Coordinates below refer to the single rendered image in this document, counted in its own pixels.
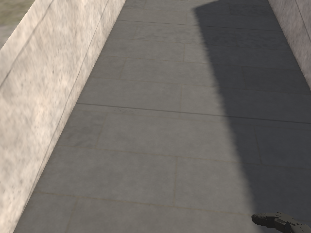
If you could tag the right robot hand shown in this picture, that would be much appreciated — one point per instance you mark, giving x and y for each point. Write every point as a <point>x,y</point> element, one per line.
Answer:
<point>281,222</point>

